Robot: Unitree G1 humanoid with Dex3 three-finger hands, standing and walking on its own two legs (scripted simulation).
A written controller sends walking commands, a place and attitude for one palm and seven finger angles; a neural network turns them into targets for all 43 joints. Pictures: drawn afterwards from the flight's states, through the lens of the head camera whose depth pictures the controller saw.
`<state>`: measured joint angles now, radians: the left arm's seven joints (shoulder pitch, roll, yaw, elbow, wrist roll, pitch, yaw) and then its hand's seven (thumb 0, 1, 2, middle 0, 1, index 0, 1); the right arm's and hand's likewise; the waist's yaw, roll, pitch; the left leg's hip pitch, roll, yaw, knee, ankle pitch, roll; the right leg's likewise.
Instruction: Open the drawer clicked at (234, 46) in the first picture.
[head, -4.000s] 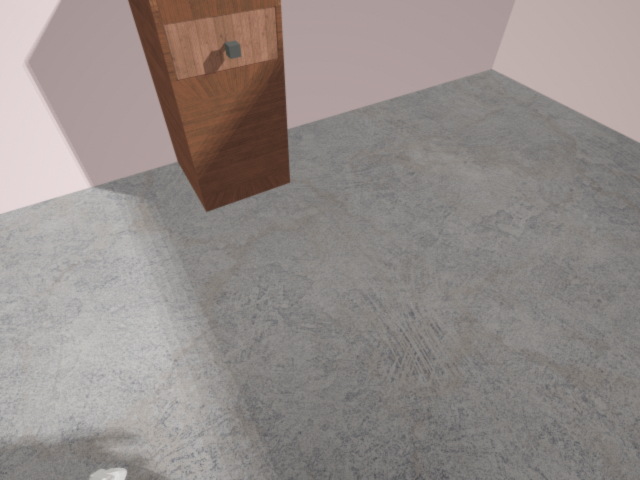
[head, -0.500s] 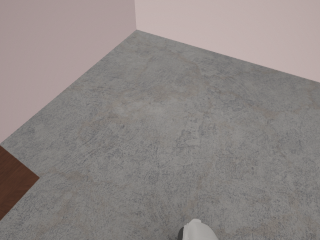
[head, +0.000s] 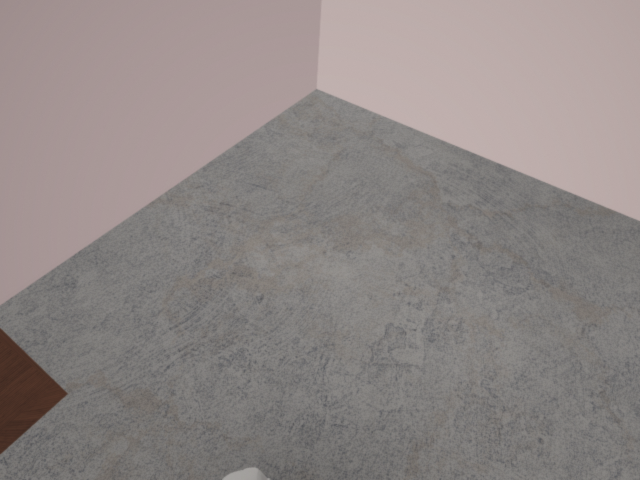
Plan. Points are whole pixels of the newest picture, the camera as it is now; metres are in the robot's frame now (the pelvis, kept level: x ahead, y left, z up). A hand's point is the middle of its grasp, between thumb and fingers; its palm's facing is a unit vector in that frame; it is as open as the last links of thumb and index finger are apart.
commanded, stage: turn to face it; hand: left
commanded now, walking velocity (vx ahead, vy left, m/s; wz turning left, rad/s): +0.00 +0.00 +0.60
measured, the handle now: out of the picture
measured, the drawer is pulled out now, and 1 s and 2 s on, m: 0.00 0.00 0.00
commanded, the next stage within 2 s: take the last steps up to it in 1.50 s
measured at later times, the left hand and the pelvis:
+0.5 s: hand out of the picture +0.10 +0.18 -0.13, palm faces +0.29 -0.91 -0.30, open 7.4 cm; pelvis +0.04 -0.05 +0.00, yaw +16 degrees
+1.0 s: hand out of the picture -0.07 +0.18 -0.16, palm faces +0.60 -0.75 -0.28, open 7.4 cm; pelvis +0.02 -0.04 +0.01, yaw +36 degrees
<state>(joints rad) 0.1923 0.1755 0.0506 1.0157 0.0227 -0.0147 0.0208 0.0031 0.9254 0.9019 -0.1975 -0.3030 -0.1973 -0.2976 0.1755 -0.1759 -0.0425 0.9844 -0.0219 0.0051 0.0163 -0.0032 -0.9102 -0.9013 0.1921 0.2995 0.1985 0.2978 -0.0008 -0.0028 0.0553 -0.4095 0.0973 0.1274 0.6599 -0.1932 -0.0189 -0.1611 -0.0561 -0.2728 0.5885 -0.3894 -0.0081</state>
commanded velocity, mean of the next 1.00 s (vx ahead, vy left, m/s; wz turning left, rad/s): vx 0.00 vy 0.00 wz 0.60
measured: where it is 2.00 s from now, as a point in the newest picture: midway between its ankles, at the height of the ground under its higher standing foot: outside the picture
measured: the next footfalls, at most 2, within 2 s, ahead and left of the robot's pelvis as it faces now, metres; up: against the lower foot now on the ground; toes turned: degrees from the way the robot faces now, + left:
right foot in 0.46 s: +0.11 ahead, -0.16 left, +0.00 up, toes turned +12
left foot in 0.88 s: -0.02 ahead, +0.08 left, +0.00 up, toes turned +38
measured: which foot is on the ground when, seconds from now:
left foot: down 0.00-0.46, up 0.48-0.86, down 0.88-1.00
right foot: down 0.00-0.02, up 0.04-0.44, down 0.46-0.88, up 0.90-1.00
